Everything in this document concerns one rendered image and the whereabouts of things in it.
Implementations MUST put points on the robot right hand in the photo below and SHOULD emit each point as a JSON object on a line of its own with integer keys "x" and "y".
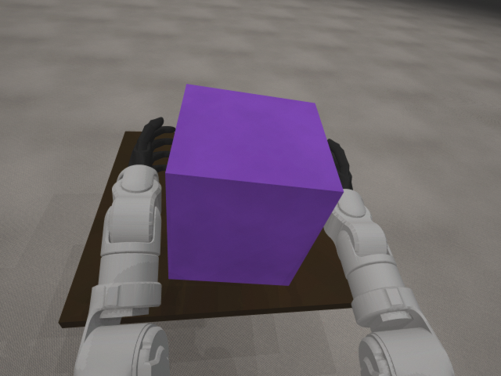
{"x": 341, "y": 164}

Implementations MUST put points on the left robot forearm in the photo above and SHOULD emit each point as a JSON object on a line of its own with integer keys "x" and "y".
{"x": 128, "y": 274}

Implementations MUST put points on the table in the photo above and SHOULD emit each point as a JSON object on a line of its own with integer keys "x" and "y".
{"x": 319, "y": 284}

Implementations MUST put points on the robot left upper arm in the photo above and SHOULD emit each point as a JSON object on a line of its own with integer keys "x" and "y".
{"x": 125, "y": 350}

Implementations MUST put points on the robot right upper arm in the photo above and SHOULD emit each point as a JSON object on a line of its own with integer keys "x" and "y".
{"x": 404, "y": 352}

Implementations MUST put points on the robot left hand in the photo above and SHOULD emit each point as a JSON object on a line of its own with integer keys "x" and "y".
{"x": 143, "y": 154}

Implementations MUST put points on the right robot forearm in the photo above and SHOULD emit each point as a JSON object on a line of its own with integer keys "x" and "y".
{"x": 380, "y": 299}

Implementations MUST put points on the carton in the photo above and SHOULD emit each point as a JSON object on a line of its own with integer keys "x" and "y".
{"x": 250, "y": 183}

